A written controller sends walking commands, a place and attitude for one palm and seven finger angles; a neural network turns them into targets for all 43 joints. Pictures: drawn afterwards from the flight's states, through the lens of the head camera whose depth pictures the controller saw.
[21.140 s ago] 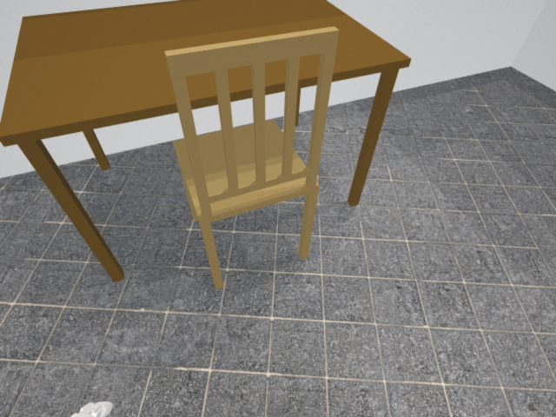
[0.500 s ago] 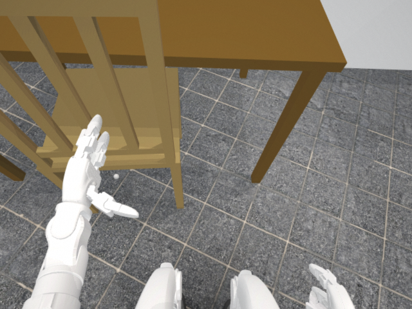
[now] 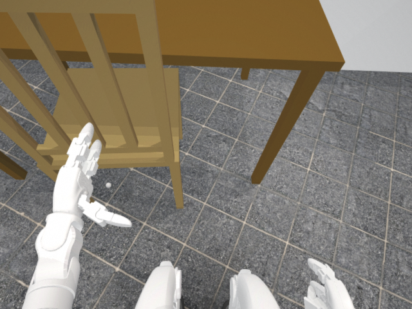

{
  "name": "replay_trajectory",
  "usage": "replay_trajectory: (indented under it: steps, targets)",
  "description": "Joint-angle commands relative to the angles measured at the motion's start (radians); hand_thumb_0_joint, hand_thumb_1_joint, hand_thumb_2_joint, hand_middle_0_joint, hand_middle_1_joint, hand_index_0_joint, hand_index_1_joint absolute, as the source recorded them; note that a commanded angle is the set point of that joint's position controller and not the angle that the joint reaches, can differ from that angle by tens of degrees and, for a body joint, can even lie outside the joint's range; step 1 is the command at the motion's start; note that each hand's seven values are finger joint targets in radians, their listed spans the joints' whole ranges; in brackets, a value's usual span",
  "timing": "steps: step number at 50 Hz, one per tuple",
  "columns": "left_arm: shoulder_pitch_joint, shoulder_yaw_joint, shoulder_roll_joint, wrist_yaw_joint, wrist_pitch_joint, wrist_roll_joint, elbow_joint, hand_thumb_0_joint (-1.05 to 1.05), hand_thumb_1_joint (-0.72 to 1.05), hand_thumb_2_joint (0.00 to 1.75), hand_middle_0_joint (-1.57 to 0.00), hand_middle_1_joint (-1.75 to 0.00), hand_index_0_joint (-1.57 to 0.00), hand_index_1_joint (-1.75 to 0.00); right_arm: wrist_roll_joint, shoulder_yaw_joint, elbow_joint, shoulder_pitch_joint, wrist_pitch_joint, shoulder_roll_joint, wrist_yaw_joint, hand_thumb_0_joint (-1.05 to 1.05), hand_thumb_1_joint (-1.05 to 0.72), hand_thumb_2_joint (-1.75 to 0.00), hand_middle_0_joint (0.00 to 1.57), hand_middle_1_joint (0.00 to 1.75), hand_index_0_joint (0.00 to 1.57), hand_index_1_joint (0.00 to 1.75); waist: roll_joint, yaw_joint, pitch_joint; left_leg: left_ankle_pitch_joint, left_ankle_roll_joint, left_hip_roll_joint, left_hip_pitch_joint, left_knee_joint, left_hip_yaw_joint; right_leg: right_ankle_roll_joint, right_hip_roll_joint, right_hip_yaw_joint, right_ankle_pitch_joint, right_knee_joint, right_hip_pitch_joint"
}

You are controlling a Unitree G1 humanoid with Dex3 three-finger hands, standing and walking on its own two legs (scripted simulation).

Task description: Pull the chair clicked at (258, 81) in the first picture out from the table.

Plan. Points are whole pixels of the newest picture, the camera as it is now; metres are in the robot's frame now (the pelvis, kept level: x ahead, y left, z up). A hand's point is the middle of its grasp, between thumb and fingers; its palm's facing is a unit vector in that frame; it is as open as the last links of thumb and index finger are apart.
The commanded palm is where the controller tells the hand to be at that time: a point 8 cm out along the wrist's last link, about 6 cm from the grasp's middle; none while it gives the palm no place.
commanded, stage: aim the fingers beside a spindle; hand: left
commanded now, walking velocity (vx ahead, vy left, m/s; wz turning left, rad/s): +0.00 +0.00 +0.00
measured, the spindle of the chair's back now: (72, 97) +0.51 +0.30 +0.06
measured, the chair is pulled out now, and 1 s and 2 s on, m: -0.05 -0.05 -0.05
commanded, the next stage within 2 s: none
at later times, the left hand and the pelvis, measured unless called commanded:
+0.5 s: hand (100, 191) +0.32 +0.21 +0.02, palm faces +0.02 -1.00 -0.05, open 16.9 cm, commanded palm +0.30 +0.25 +0.03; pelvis +0.00 +0.00 +0.00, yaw +0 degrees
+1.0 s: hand (104, 190) +0.32 +0.20 +0.03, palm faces -0.02 -1.00 -0.05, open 16.9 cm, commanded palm +0.30 +0.25 +0.03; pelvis +0.00 +0.01 +0.00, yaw +0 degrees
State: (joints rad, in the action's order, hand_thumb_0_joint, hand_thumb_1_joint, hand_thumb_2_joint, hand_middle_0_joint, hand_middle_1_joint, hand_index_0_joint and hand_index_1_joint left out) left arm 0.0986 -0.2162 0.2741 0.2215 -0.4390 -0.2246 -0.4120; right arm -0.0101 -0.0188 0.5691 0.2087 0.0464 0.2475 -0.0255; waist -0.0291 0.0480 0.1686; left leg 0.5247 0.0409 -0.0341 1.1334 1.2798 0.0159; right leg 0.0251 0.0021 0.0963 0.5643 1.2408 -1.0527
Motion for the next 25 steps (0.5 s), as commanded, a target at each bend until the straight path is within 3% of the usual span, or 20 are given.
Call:
replay_trajectory:
  steps: [1, 4, 5, 7, 11, 13, 14, 15, 20, 22, 25]
  targets:
    - [0.142, -0.076, 0.175, 0.008, -0.080, -0.025, 0.241, 0.00, -0.50, 0.30, -0.06, -0.08, -0.06, -0.08, -0.007, 0.059, -0.123, 0.004, 0.049, 0.146, -0.016, 0.00, -0.90, -0.90, 0.20, 0.30, 0.20, 0.30, -0.032, -0.003, 0.368, -0.258, -0.015, 0.019, -0.315, -0.172, -0.067, 0.000, 0.025, -0.067, -0.246, -0.181, 0.169]
    - [0.095, -0.095, 0.185, 0.026, -0.072, -0.034, 0.197, 0.00, -0.50, 0.30, -0.06, -0.08, -0.06, -0.08, -0.009, 0.058, -0.123, 0.003, 0.052, 0.149, -0.018, 0.00, -0.90, -0.90, 0.20, 0.30, 0.20, 0.30, -0.018, -0.006, 0.327, -0.227, -0.014, 0.022, -0.263, -0.172, -0.063, -0.001, 0.025, -0.073, -0.228, -0.186, 0.177]
    - [0.115, -0.076, 0.168, 0.034, -0.066, -0.034, 0.180, 0.00, -0.50, 0.30, -0.06, -0.08, -0.06, -0.08, -0.011, 0.057, -0.118, 0.003, 0.052, 0.150, -0.019, 0.00, -0.90, -0.90, 0.20, 0.30, 0.20, 0.30, 0.001, 0.010, 0.305, -0.205, -0.010, 0.022, -0.249, -0.169, -0.063, -0.004, 0.025, -0.072, -0.210, -0.192, 0.163]
    - [0.140, -0.074, 0.167, 0.045, -0.065, -0.038, 0.178, 0.00, -0.50, 0.30, -0.06, -0.08, -0.06, -0.08, -0.013, 0.058, -0.117, 0.003, 0.058, 0.154, -0.024, 0.00, -0.90, -0.90, 0.20, 0.30, 0.20, 0.30, -0.022, 0.009, 0.291, -0.182, -0.011, 0.022, -0.248, -0.169, -0.066, -0.001, 0.024, -0.070, -0.180, -0.191, 0.139]
    - [0.142, -0.043, 0.150, 0.053, -0.073, -0.046, 0.259, 0.00, -0.50, 0.30, -0.06, -0.08, -0.06, -0.08, -0.012, 0.062, -0.124, 0.003, 0.076, 0.156, -0.026, 0.00, -0.90, -0.90, 0.20, 0.30, 0.20, 0.30, -0.064, 0.007, 0.350, -0.218, -0.013, 0.018, -0.322, -0.175, -0.075, 0.002, 0.023, -0.063, -0.197, -0.187, 0.127]
    - [0.119, -0.062, 0.174, 0.048, -0.082, -0.050, 0.305, 0.00, -0.50, 0.30, -0.06, -0.08, -0.06, -0.08, -0.009, 0.064, -0.125, 0.005, 0.086, 0.157, -0.026, 0.00, -0.90, -0.90, 0.20, 0.30, 0.20, 0.30, -0.062, -0.002, 0.386, -0.260, -0.013, 0.015, -0.347, -0.175, -0.083, 0.003, 0.024, -0.061, -0.222, -0.177, 0.138]
    - [0.072, -0.087, 0.193, 0.043, -0.081, -0.047, 0.307, 0.00, -0.50, 0.30, -0.06, -0.08, -0.06, -0.08, -0.008, 0.064, -0.128, 0.006, 0.085, 0.156, -0.025, 0.00, -0.90, -0.90, 0.20, 0.30, 0.20, 0.30, -0.076, -0.021, 0.395, -0.275, -0.018, 0.016, -0.359, -0.183, -0.082, 0.006, 0.024, -0.057, -0.231, -0.174, 0.151]
    - [0.085, -0.068, 0.177, 0.038, -0.080, -0.045, 0.312, 0.00, -0.50, 0.30, -0.06, -0.08, -0.06, -0.08, -0.008, 0.062, -0.127, 0.000, 0.085, 0.152, -0.024, 0.00, -0.90, -0.90, 0.20, 0.30, 0.20, 0.30, -0.062, -0.008, 0.378, -0.275, -0.016, 0.016, -0.351, -0.181, -0.082, 0.003, 0.023, -0.056, -0.235, -0.175, 0.145]
    - [0.102, -0.092, 0.179, 0.009, -0.059, -0.030, 0.224, 0.00, -0.50, 0.30, -0.06, -0.08, -0.06, -0.08, -0.006, 0.057, -0.117, -0.002, 0.077, 0.150, -0.022, 0.00, -0.90, -0.90, 0.20, 0.30, 0.20, 0.30, -0.029, 0.003, 0.289, -0.187, -0.015, 0.020, -0.267, -0.174, -0.078, 0.000, 0.026, -0.056, -0.170, -0.177, 0.111]
    - [0.081, -0.105, 0.182, 0.017, -0.051, -0.035, 0.196, 0.00, -0.50, 0.30, -0.06, -0.08, -0.06, -0.08, -0.008, 0.057, -0.122, -0.001, 0.075, 0.152, -0.023, 0.00, -0.90, -0.90, 0.20, 0.30, 0.20, 0.30, -0.004, -0.003, 0.299, -0.182, -0.013, 0.023, -0.242, -0.168, -0.072, -0.001, 0.026, -0.062, -0.171, -0.180, 0.135]
    - [0.133, -0.065, 0.158, 0.041, -0.053, -0.036, 0.219, 0.00, -0.50, 0.30, -0.06, -0.08, -0.06, -0.08, -0.009, 0.056, -0.128, -0.002, 0.080, 0.153, -0.024, 0.00, -0.90, -0.90, 0.20, 0.30, 0.20, 0.30, -0.049, 0.006, 0.326, -0.203, -0.013, 0.022, -0.276, -0.161, -0.071, 0.000, 0.024, -0.062, -0.189, -0.174, 0.116]
